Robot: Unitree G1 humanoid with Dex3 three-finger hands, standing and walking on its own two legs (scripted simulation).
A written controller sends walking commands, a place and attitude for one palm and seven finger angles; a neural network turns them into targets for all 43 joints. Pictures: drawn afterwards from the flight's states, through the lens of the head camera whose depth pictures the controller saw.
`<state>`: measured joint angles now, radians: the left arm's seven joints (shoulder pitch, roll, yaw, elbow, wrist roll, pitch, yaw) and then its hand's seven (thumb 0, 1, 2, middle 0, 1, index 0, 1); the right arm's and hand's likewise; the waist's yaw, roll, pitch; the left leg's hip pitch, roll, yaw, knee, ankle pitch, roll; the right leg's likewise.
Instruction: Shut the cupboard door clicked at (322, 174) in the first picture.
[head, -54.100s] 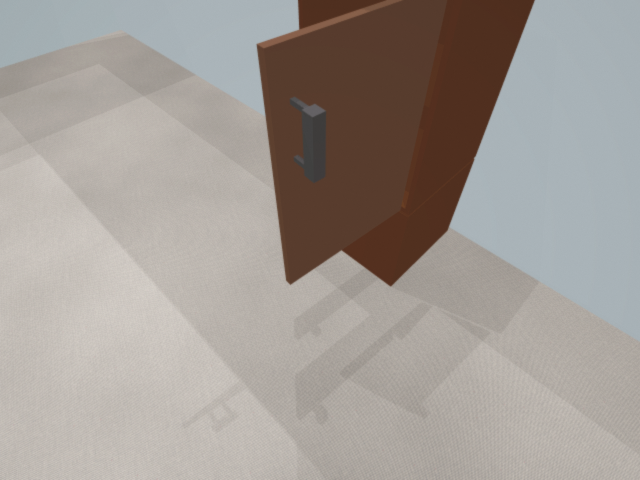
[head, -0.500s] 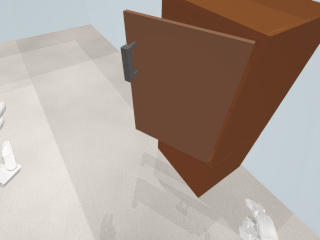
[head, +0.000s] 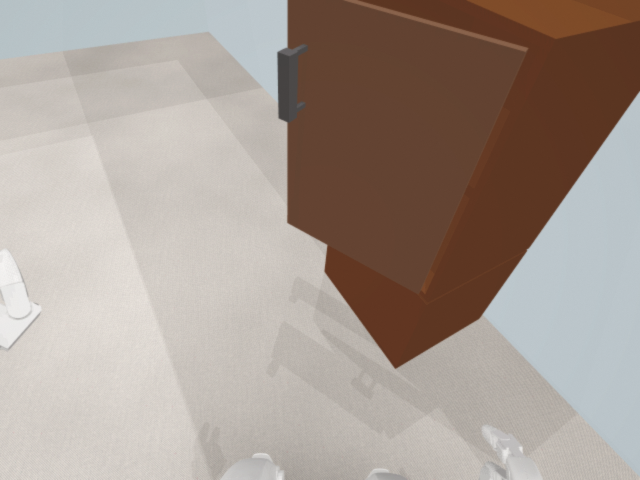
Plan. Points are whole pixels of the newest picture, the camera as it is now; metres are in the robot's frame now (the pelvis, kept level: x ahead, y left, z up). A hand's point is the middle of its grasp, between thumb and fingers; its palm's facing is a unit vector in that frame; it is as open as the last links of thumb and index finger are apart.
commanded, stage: step back with the hand held close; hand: left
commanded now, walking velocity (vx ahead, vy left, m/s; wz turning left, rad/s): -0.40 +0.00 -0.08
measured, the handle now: (294, 82) +0.78 +0.09 +0.12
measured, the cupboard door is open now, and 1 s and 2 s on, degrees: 25 25 25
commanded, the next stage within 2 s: stop stepping back and stand still in 0.20 s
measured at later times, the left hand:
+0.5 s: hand out of the picture +0.09 +0.29 +0.20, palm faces +0.41 -0.84 -0.34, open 7.4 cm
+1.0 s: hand out of the picture +0.03 +0.33 +0.20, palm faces +0.41 -0.85 -0.32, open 7.4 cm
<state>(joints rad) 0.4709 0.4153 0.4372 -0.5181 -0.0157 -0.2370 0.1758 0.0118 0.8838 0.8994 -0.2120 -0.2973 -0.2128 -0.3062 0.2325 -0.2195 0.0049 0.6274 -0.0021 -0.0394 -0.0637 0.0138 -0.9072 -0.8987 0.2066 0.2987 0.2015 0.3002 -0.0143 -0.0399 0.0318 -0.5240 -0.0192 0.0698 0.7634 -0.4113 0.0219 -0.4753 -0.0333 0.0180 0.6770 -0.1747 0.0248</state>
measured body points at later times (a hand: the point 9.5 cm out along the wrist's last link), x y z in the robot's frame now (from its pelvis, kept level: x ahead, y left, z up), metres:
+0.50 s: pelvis -0.13 +0.04 +0.02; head -0.15 +0.08 +0.46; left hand +0.06 +0.34 +0.22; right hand +0.02 -0.21 -0.04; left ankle -0.06 +0.11 -0.71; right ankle -0.13 -0.12 -0.71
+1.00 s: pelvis -0.21 +0.09 +0.01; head -0.24 +0.13 +0.46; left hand +0.00 +0.38 +0.21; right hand -0.12 -0.18 -0.07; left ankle -0.13 +0.19 -0.71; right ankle -0.22 -0.03 -0.69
